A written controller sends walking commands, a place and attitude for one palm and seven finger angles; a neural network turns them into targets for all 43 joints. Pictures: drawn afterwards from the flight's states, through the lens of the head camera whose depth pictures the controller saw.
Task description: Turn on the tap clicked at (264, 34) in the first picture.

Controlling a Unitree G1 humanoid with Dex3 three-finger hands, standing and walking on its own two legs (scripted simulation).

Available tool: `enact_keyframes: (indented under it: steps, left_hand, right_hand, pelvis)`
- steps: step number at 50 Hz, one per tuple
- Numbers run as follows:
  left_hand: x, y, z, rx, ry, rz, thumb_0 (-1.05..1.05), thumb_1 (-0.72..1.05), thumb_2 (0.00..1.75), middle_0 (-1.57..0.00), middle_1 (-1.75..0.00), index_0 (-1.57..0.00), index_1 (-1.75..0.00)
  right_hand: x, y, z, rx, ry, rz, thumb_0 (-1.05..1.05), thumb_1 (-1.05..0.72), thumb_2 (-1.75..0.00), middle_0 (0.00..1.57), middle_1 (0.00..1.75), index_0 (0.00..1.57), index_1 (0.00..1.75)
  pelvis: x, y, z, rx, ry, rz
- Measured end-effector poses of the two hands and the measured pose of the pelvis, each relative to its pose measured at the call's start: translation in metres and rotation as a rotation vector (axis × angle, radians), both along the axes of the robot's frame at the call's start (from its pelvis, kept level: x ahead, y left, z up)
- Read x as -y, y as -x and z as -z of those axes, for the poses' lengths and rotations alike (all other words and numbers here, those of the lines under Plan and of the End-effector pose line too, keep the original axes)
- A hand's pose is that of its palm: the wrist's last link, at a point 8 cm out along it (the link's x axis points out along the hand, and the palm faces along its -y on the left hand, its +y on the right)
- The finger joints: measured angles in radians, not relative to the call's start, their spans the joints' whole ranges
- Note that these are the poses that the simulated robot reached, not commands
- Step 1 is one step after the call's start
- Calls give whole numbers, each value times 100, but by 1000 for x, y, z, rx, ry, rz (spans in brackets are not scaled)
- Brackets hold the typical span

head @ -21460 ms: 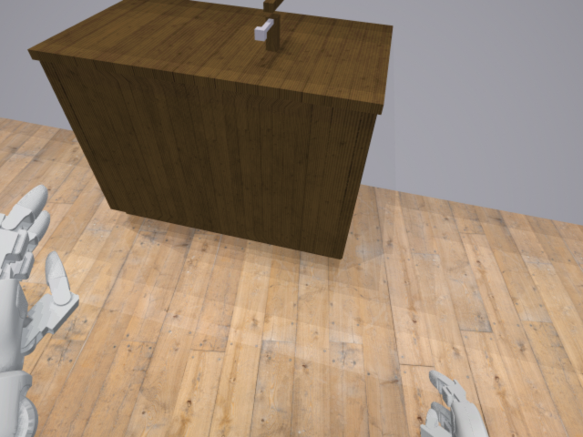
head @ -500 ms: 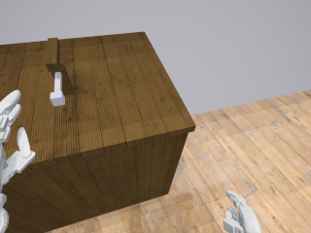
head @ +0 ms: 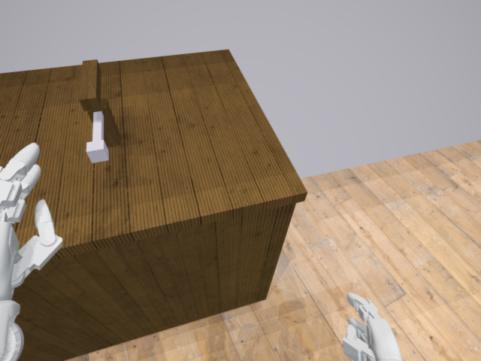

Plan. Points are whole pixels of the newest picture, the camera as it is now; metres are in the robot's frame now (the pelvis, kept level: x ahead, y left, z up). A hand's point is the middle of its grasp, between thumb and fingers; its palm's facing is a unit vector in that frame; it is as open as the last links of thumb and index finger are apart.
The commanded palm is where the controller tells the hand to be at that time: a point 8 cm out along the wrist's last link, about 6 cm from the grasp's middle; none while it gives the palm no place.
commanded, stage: look again from close up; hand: left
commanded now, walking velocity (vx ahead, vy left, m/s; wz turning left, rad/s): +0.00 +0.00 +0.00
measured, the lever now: (97, 151) +0.41 +0.30 +0.10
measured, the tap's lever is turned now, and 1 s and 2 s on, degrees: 0 0 0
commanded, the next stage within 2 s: come to a stop and stand still in 0.22 s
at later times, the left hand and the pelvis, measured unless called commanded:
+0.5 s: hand (83, 241) +0.22 +0.22 +0.16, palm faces +0.37 -0.85 -0.38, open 7.4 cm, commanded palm +0.17 +0.26 +0.17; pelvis +0.01 -0.03 +0.00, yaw +1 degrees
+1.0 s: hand (70, 246) +0.22 +0.24 +0.15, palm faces +0.29 -0.87 -0.40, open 7.4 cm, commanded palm +0.16 +0.28 +0.17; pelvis +0.00 +0.00 +0.00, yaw +0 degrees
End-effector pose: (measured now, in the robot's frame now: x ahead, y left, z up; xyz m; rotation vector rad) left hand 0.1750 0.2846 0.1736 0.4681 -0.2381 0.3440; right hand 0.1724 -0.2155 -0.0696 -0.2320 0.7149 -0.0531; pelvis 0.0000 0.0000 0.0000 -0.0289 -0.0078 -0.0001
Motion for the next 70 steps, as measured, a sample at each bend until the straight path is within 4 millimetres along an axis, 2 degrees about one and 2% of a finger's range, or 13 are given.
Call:
enact_keyframes:
  steps: [16,28,33,36,39,41,45,47,50,56,59,64,70]
  left_hand:
    - [23,-5,-2,-3,16,3,1,89,89,-21,-30,-21,-31]
    - [28,-2,6,-38,46,-14,1,89,89,-21,-30,-21,-31]
    - [23,0,7,-40,47,-17,1,89,89,-21,-30,-22,-31]
    - [-6,-12,-18,63,-126,-31,2,89,89,-22,-30,-22,-31]
    - [-28,-18,-26,153,-93,-84,1,89,89,-22,-30,-22,-31]
    - [-23,-19,-20,161,-36,-64,1,90,89,-21,-30,-21,-31]
    - [11,-14,2,83,42,73,1,90,89,-20,-30,-21,-31]
    - [17,-9,11,38,45,121,1,90,89,-21,-30,-21,-31]
    - [5,-5,13,16,-3,113,1,89,89,-22,-30,-22,-31]
    - [-26,-1,-8,136,-31,-15,2,89,89,-22,-30,-22,-31]
    - [-20,-1,-12,181,6,-14,2,89,89,-21,-30,-21,-31]
    - [-1,-6,-1,123,46,40,1,90,89,-21,-30,-21,-31]
    - [-2,-7,7,44,29,30,1,89,89,-21,-30,-22,-31]
  right_hand:
    - [28,-9,-1,5,14,19,2,-91,-90,21,30,20,30]
    - [39,-15,-2,23,15,31,2,-91,-90,20,30,20,30]
    - [35,-14,-1,15,20,31,2,-91,-90,20,30,20,30]
    - [28,-8,0,-7,45,-25,2,-91,-90,20,30,20,30]
    - [21,-1,-2,-4,25,-31,2,-91,-90,20,30,20,30]
    - [18,4,-4,21,9,-20,2,-91,-90,20,30,20,30]
    - [12,13,-4,50,-11,16,2,-91,-90,21,30,20,30]
    - [8,18,-3,44,-9,34,2,-91,-90,21,30,20,30]
    - [3,23,-3,19,6,40,2,-91,-90,21,30,20,30]
    - [-4,21,-4,-5,26,-8,2,-91,-90,21,30,20,30]
    - [-5,15,-6,12,23,-22,2,-91,-90,21,30,20,30]
    - [-5,3,-11,52,12,-9,2,-91,-90,21,30,20,30]
    - [0,-3,-16,70,12,7,2,-91,-90,21,30,20,30]
  pelvis:
    - [20,-7,-1,1,-2,-10]
    - [25,-10,1,0,7,-17]
    - [21,-7,1,1,6,-19]
    - [24,-1,3,-14,9,-25]
    - [21,4,2,-12,3,-6]
    - [14,4,3,-10,0,4]
    - [1,3,4,-4,-5,17]
    - [-2,2,4,-2,-7,16]
    - [-2,2,4,1,-9,7]
    - [-2,2,2,2,-2,-7]
    - [-4,0,1,2,-1,-3]
    - [-5,-2,0,4,0,4]
    - [2,-2,-1,9,-2,3]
